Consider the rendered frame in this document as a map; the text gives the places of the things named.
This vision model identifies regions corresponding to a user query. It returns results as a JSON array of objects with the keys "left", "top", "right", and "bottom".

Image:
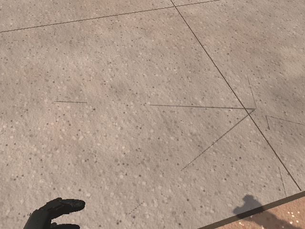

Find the left robot hand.
[{"left": 23, "top": 198, "right": 86, "bottom": 229}]

